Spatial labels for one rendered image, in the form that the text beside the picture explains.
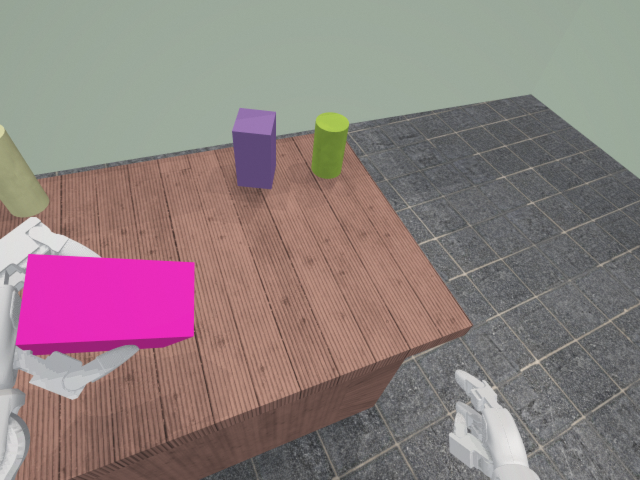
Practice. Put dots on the sponge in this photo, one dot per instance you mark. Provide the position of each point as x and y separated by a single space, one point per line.
75 304

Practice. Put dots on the left robot hand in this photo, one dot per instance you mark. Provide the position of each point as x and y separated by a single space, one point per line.
58 373

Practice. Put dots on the table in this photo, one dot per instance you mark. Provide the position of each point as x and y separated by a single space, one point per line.
308 297

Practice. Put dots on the robot left forearm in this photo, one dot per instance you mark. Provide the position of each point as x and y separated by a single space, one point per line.
14 433

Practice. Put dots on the right robot hand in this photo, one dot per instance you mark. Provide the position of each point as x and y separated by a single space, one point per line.
494 440

